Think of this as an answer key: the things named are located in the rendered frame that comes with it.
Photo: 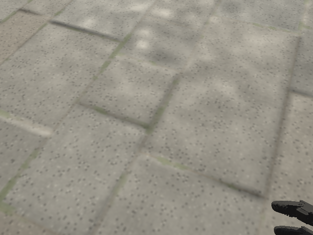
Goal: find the robot right hand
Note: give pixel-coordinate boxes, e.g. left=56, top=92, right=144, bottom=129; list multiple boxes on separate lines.
left=271, top=200, right=313, bottom=235

